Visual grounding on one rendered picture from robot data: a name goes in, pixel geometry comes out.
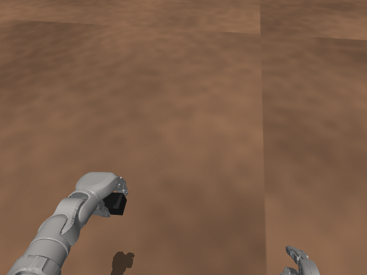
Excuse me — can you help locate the left robot arm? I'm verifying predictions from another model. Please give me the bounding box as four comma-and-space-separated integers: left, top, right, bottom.
7, 189, 97, 275

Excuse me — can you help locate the small box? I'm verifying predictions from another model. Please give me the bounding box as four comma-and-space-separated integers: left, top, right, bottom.
103, 192, 127, 215

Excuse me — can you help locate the left robot hand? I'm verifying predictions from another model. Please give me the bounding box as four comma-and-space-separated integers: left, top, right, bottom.
75, 172, 128, 217

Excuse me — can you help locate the right robot hand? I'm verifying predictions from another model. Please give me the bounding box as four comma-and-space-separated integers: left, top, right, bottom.
279, 246, 320, 275

